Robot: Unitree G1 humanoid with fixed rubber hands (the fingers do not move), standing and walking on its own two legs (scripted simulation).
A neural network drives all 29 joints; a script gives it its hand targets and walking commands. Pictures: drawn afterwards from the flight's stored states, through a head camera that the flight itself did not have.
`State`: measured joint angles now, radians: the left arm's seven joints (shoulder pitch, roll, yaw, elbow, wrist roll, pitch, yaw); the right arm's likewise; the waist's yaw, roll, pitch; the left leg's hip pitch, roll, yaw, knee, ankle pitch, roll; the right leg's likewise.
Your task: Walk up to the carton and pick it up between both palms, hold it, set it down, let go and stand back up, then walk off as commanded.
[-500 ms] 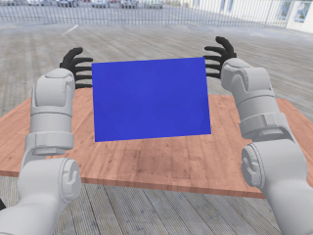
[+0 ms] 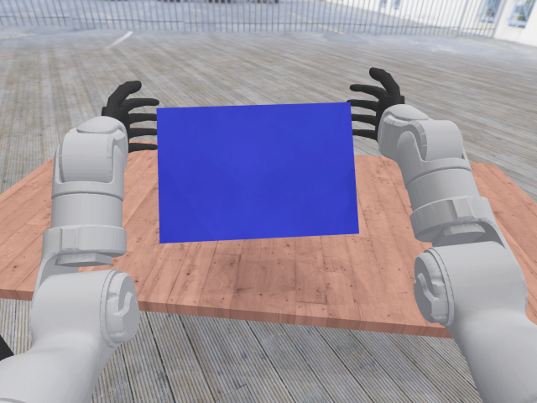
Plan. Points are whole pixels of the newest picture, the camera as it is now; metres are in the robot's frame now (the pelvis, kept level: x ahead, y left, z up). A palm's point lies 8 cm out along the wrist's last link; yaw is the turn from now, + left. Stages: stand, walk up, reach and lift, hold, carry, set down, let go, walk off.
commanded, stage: hold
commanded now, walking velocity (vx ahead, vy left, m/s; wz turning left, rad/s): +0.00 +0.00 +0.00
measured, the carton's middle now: (256, 181) +0.43 +0.01 +0.18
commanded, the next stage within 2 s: none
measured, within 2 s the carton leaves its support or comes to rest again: neither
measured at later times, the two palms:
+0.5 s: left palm (119, 135) +0.36 +0.20 +0.29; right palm (391, 105) +0.37 -0.17 +0.34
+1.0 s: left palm (112, 128) +0.34 +0.20 +0.31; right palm (395, 107) +0.35 -0.17 +0.34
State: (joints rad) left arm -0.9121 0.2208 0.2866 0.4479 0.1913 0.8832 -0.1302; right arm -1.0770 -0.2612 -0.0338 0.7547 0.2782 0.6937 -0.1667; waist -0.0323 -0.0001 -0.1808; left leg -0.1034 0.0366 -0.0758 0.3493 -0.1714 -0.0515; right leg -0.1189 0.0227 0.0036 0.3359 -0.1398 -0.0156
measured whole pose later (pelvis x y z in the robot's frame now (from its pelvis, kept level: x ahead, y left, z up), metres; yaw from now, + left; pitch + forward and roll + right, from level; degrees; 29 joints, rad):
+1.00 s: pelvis +0.00 +0.00 +0.00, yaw +0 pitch -5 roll +0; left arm -0.91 0.22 0.29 0.45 0.19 0.88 -0.13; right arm -1.11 -0.26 -0.04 0.76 0.24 0.70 -0.16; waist -0.03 0.00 -0.20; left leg -0.10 0.04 -0.08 0.35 -0.17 -0.05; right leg -0.12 0.02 0.00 0.34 -0.14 -0.02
